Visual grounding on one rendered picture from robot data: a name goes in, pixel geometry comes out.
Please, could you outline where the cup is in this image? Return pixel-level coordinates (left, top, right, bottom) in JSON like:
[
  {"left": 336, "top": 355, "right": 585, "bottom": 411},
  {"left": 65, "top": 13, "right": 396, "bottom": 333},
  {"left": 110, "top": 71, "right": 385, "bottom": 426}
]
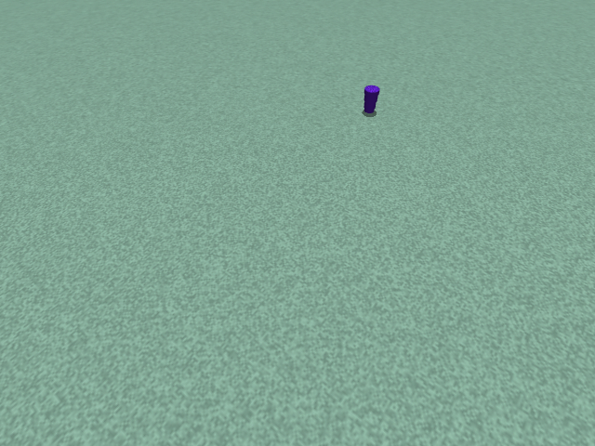
[{"left": 364, "top": 85, "right": 379, "bottom": 113}]

